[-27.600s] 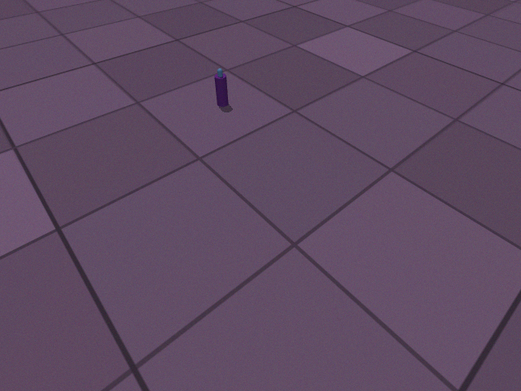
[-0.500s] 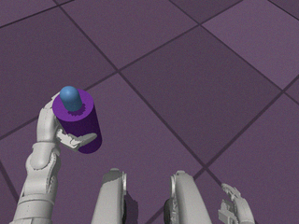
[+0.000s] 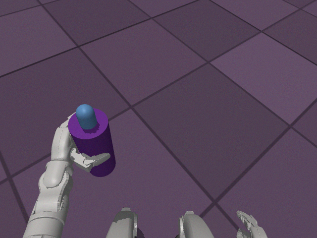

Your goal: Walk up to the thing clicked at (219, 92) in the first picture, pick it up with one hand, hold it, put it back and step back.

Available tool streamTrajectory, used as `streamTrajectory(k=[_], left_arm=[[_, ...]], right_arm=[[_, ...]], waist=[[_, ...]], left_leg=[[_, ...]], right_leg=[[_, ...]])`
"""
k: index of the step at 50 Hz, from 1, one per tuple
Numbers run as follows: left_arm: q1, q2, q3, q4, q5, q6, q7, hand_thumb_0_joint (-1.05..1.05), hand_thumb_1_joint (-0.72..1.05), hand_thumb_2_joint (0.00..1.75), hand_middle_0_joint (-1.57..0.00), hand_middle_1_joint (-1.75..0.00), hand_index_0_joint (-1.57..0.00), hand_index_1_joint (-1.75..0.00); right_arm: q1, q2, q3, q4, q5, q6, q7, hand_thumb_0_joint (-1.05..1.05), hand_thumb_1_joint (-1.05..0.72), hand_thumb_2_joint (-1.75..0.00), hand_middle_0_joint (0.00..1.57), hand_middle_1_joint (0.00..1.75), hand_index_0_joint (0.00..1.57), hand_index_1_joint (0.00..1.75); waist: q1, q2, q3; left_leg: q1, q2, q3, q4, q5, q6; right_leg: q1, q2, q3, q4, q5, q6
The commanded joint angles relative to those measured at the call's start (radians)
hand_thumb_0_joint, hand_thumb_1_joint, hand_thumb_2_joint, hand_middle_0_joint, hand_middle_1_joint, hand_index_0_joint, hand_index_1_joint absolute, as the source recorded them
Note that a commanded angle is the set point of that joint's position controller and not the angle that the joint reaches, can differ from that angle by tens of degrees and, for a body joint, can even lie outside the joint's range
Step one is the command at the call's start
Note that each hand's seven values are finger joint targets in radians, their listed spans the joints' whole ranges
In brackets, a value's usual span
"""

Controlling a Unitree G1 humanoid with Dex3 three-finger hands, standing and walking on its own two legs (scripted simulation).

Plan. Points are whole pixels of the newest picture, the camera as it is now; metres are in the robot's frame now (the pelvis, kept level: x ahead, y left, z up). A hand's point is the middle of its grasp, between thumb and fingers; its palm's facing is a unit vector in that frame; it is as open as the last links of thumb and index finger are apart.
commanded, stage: lift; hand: left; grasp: from the side
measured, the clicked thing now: (94, 142) +0.35 +0.17 +0.02
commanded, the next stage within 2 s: hold in 0.88 s
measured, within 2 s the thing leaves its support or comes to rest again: neither
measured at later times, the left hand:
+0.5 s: hand (92, 130) +0.35 +0.16 +0.07, palm faces +0.02 -1.00 -0.02, open 11.2 cm
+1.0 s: hand (91, 126) +0.35 +0.16 +0.10, palm faces +0.02 -1.00 -0.02, open 11.2 cm
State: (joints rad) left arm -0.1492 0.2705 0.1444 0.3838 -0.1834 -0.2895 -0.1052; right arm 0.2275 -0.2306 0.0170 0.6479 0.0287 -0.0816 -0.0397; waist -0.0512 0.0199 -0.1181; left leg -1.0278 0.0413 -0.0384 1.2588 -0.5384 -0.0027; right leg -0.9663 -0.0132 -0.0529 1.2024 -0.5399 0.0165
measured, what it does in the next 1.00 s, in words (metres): rises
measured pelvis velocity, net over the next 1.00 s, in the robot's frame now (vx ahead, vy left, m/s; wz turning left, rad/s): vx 0.02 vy -0.01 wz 0.01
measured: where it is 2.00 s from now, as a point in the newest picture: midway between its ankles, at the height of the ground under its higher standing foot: outside the picture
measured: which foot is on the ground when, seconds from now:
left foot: down 0.00-1.00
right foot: down 0.00-1.00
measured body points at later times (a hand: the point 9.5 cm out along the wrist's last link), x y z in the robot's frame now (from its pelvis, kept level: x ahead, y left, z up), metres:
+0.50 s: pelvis +0.02 -0.01 +0.05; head +0.08 +0.01 +0.49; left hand +0.35 +0.22 +0.08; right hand +0.14 -0.25 -0.06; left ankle +0.04 +0.12 -0.63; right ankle +0.02 -0.14 -0.63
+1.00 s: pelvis +0.02 -0.01 +0.06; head +0.07 +0.00 +0.51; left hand +0.34 +0.21 +0.10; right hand +0.14 -0.25 -0.05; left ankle +0.04 +0.12 -0.63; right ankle +0.02 -0.14 -0.63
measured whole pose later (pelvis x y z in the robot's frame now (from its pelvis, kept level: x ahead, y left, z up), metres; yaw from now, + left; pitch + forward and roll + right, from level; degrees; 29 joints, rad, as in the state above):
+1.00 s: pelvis +0.02 -0.01 +0.06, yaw +0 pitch +7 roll -1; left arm -0.14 0.23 0.13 0.47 -0.19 -0.33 -0.14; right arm 0.24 -0.22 0.02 0.68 0.01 -0.06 -0.06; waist -0.04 0.01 -0.04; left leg -0.60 0.04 -0.01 0.91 -0.43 -0.01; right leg -0.56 -0.01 -0.04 0.87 -0.43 0.01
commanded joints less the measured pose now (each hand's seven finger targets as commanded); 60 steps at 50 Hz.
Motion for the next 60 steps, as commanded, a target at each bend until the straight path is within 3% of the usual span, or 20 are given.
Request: streamTrajectory(k=[1,5,6,16,24,25,26,27,29,33,34,38,41,42,45,48,54,56,58,60], left_arm=[[-0.360,0.148,0.079,-0.339,-0.041,-0.139,0.008,0.00,0.05,1.18,-1.20,-1.36,-1.23,-1.34],[-0.346,0.158,0.086,-0.323,-0.039,-0.141,0.011,0.00,0.03,1.19,-1.21,-1.37,-1.24,-1.36],[-0.352,0.145,0.071,-0.340,-0.039,-0.142,0.011,0.00,0.04,1.19,-1.20,-1.37,-1.23,-1.35],[-0.377,0.132,0.070,-0.284,-0.040,-0.152,-0.004,0.00,0.04,1.20,-1.20,-1.37,-1.23,-1.36],[-0.374,0.120,0.067,-0.268,-0.048,-0.159,-0.025,0.00,0.04,1.22,-1.21,-1.39,-1.24,-1.38],[-0.402,0.111,0.056,-0.273,-0.048,-0.163,-0.028,0.00,0.06,1.22,-1.20,-1.39,-1.23,-1.38],[-0.373,0.123,0.080,-0.250,-0.050,-0.163,-0.025,0.00,0.06,1.22,-1.21,-1.40,-1.25,-1.38],[-0.380,0.114,0.074,-0.241,-0.046,-0.164,-0.023,0.00,0.07,1.22,-1.21,-1.40,-1.24,-1.38],[-0.391,0.126,0.083,-0.266,-0.049,-0.172,-0.020,0.00,0.05,1.24,-1.21,-1.40,-1.24,-1.39],[-0.372,0.121,0.073,-0.260,-0.045,-0.169,-0.027,0.00,0.08,1.23,-1.21,-1.40,-1.24,-1.39],[-0.403,0.098,0.049,-0.274,-0.044,-0.171,-0.027,0.00,0.08,1.23,-1.21,-1.40,-1.24,-1.39],[-0.378,0.109,0.081,-0.251,-0.050,-0.169,-0.018,0.00,0.07,1.24,-1.24,-1.42,-1.26,-1.42],[-0.377,0.107,0.068,-0.240,-0.044,-0.174,-0.022,0.00,0.09,1.24,-1.23,-1.42,-1.26,-1.41],[-0.379,0.102,0.063,-0.253,-0.045,-0.173,-0.023,0.00,0.10,1.24,-1.24,-1.42,-1.27,-1.41],[-0.384,0.106,0.063,-0.256,-0.046,-0.173,-0.031,0.00,0.08,1.23,-1.24,-1.42,-1.26,-1.41],[-0.363,0.096,0.062,-0.246,-0.049,-0.167,-0.029,0.00,0.10,1.25,-1.24,-1.43,-1.26,-1.42],[-0.388,0.089,0.052,-0.251,-0.044,-0.168,-0.027,0.00,0.05,1.13,-1.22,-1.37,-1.25,-1.36],[-0.407,0.115,0.077,-0.268,-0.043,-0.175,-0.023,0.00,0.04,1.12,-1.21,-1.36,-1.24,-1.35],[-0.395,0.102,0.058,-0.256,-0.039,-0.170,-0.027,0.00,0.07,1.12,-1.21,-1.35,-1.24,-1.34],[-0.376,0.109,0.076,-0.245,-0.047,-0.165,-0.028,0.00,0.08,1.12,-1.20,-1.35,-1.23,-1.33]], right_arm=[[0.019,-0.139,-0.055,-0.108,-0.001,-0.035,-0.017,0.00,-0.91,-0.90,0.20,0.30,0.20,0.30],[0.032,-0.135,-0.052,-0.101,-0.004,-0.031,-0.022,0.00,-0.92,-0.90,0.20,0.30,0.20,0.30],[0.027,-0.132,-0.050,-0.103,-0.005,-0.030,-0.023,0.00,-0.91,-0.90,0.20,0.30,0.20,0.30],[0.010,-0.120,-0.046,-0.098,-0.011,-0.024,-0.027,0.00,-0.91,-0.90,0.20,0.30,0.20,0.30],[0.024,-0.123,-0.048,-0.084,-0.014,-0.018,-0.031,0.00,-0.91,-0.90,0.20,0.30,0.20,0.30],[0.016,-0.121,-0.047,-0.089,-0.015,-0.018,-0.029,0.00,-0.90,-0.90,0.20,0.30,0.20,0.30],[0.014,-0.120,-0.047,-0.087,-0.015,-0.020,-0.028,0.00,-0.91,-0.90,0.20,0.30,0.20,0.30],[0.001,-0.124,-0.050,-0.091,-0.013,-0.021,-0.029,0.00,-0.91,-0.90,0.20,0.30,0.20,0.30],[0.017,-0.122,-0.048,-0.090,-0.015,-0.018,-0.028,0.00,-0.91,-0.90,0.20,0.30,0.20,0.30],[0.015,-0.125,-0.050,-0.086,-0.017,-0.016,-0.033,0.00,-0.91,-0.90,0.20,0.30,0.20,0.30],[0.010,-0.125,-0.049,-0.088,-0.017,-0.016,-0.032,0.00,-0.91,-0.90,0.20,0.30,0.20,0.30],[0.009,-0.125,-0.052,-0.087,-0.017,-0.018,-0.031,0.00,-0.91,-0.90,0.20,0.30,0.20,0.30],[-0.006,-0.119,-0.049,-0.091,-0.017,-0.017,-0.033,0.00,-0.91,-0.90,0.20,0.30,0.20,0.30],[0.008,-0.123,-0.051,-0.088,-0.017,-0.019,-0.033,0.00,-0.91,-0.90,0.20,0.30,0.20,0.30],[0.003,-0.126,-0.051,-0.086,-0.017,-0.017,-0.032,0.00,-0.91,-0.90,0.20,0.30,0.20,0.30],[0.009,-0.121,-0.049,-0.082,-0.020,-0.016,-0.032,0.00,-0.91,-0.90,0.20,0.30,0.20,0.30],[-0.002,-0.122,-0.052,-0.079,-0.021,-0.017,-0.028,0.00,-0.92,-0.90,0.20,0.30,0.20,0.30],[-0.006,-0.119,-0.051,-0.081,-0.019,-0.017,-0.029,0.00,-0.92,-0.90,0.20,0.30,0.20,0.30],[-0.009,-0.123,-0.052,-0.087,-0.020,-0.017,-0.030,0.00,-0.92,-0.90,0.20,0.30,0.20,0.30],[-0.003,-0.126,-0.053,-0.082,-0.019,-0.016,-0.033,0.00,-0.92,-0.90,0.20,0.30,0.20,0.30]], waist=[[0.004,0.083,-0.415],[0.006,0.067,-0.408],[0.006,0.073,-0.416],[0.006,0.071,-0.325],[0.006,0.067,-0.339],[-0.004,0.072,-0.302],[0.014,0.068,-0.299],[0.009,0.052,-0.256],[0.013,0.069,-0.327],[0.009,0.068,-0.310],[0.001,0.058,-0.288],[0.019,0.050,-0.291],[0.014,0.041,-0.252],[0.009,0.036,-0.299],[0.015,0.059,-0.265],[0.011,0.046,-0.282],[0.011,0.052,-0.237],[0.022,0.066,-0.257],[0.014,0.042,-0.239],[0.016,0.036,-0.255]], left_leg=[[0.389,-0.024,-0.016,-0.237,0.271,0.001],[0.423,-0.025,-0.010,-0.263,0.333,0.003],[0.440,-0.026,-0.004,-0.267,0.349,0.004],[0.479,-0.028,0.009,-0.360,0.308,0.004],[0.567,-0.022,0.016,-0.383,0.418,0.006],[0.548,-0.025,0.012,-0.397,0.371,0.003],[0.545,-0.027,0.012,-0.408,0.359,0.002],[0.539,-0.024,0.013,-0.422,0.318,0.002],[0.575,-0.026,0.016,-0.422,0.363,0.001],[0.597,-0.025,0.020,-0.429,0.398,0.002],[0.603,-0.023,0.014,-0.442,0.375,0.001],[0.603,-0.022,0.013,-0.455,0.385,-0.001],[0.589,-0.031,0.027,-0.462,0.350,0.004],[0.622,-0.027,0.025,-0.461,0.388,0.004],[0.633,-0.025,0.018,-0.476,0.388,-0.002],[0.649,-0.024,0.023,-0.469,0.451,0.002],[0.653,-0.024,0.021,-0.501,0.393,-0.001],[0.658,-0.029,0.028,-0.503,0.393,0.000],[0.655,-0.027,0.027,-0.510,0.393,0.002],[0.666,-0.028,0.030,-0.511,0.414,0.004]], right_leg=[[0.197,0.032,0.004,-0.194,0.294,-0.039],[0.268,0.032,0.006,-0.229,0.355,-0.035],[0.286,0.032,0.011,-0.240,0.374,-0.034],[0.369,0.029,0.016,-0.329,0.351,-0.032],[0.427,0.028,0.019,-0.366,0.447,-0.029],[0.418,0.030,0.018,-0.370,0.407,-0.032],[0.437,0.029,0.015,-0.376,0.394,-0.032],[0.409,0.030,0.016,-0.385,0.359,-0.031],[0.458,0.027,0.017,-0.389,0.397,-0.032],[0.469,0.028,0.021,-0.401,0.432,-0.030],[0.460,0.030,0.016,-0.404,0.409,-0.031],[0.482,0.030,0.013,-0.414,0.412,-0.032],[0.496,0.025,0.024,-0.439,0.399,-0.025],[0.518,0.024,0.023,-0.436,0.435,-0.025],[0.502,0.028,0.017,-0.438,0.417,-0.030],[0.529,0.028,0.019,-0.443,0.478,-0.027],[0.517,0.027,0.017,-0.464,0.425,-0.029],[0.541,0.024,0.020,-0.471,0.427,-0.028],[0.544,0.025,0.021,-0.477,0.433,-0.026],[0.570,0.023,0.022,-0.484,0.456,-0.024]])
